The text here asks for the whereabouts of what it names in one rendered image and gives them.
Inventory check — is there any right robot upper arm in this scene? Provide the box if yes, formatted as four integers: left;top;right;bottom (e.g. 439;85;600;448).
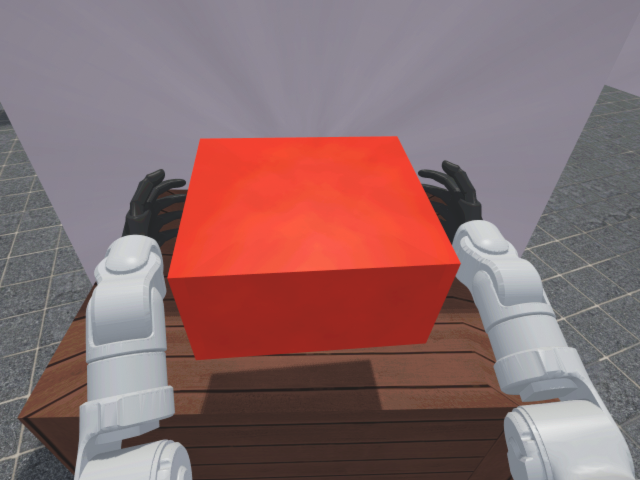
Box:
504;399;640;480

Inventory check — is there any carton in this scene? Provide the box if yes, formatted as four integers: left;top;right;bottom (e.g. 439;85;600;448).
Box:
167;136;461;360

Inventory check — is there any left robot forearm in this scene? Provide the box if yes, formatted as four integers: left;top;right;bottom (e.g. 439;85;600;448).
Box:
74;235;175;480

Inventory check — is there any pedestal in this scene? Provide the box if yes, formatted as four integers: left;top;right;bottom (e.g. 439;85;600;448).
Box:
18;190;560;480

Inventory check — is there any left robot upper arm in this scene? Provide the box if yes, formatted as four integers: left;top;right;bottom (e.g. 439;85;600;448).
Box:
79;439;192;480

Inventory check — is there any robot right hand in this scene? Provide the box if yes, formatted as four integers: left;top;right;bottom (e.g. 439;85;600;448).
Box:
418;160;483;245

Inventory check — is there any right robot forearm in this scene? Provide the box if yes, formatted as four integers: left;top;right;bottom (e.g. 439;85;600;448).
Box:
452;220;635;478

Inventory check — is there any robot left hand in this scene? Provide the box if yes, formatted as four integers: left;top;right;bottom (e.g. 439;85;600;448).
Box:
122;169;187;247

